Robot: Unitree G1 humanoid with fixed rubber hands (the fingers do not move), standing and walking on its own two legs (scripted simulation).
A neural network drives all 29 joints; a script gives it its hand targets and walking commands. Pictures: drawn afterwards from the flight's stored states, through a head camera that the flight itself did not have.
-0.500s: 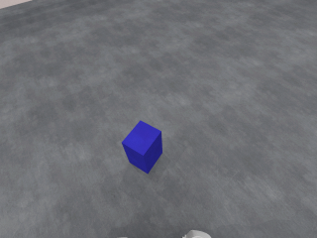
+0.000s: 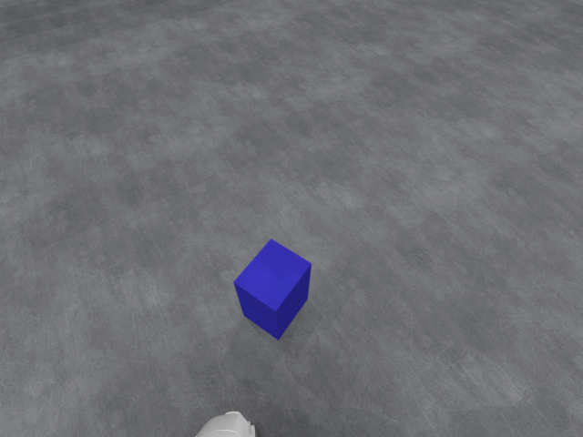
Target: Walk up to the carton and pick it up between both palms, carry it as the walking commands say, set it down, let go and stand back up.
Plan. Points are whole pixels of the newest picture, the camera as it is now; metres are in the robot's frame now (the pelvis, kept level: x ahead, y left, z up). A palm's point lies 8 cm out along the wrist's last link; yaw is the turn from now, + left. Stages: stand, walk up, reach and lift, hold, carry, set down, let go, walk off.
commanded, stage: walk up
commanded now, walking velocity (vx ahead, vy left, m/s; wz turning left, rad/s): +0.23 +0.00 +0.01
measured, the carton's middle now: (274, 291) +0.56 +0.07 -0.63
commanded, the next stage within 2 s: none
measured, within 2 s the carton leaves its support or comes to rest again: neither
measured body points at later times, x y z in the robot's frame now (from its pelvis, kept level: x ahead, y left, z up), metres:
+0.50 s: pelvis +0.07 +0.03 +0.02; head +0.10 +0.06 +0.46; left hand +0.09 +0.27 -0.16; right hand +0.09 -0.20 -0.13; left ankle +0.06 +0.12 -0.73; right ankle +0.09 -0.13 -0.69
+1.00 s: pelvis +0.07 +0.00 +0.00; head +0.09 -0.01 +0.45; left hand +0.08 +0.22 -0.15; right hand +0.07 -0.23 -0.16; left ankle +0.04 +0.12 -0.71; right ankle +0.11 -0.11 -0.73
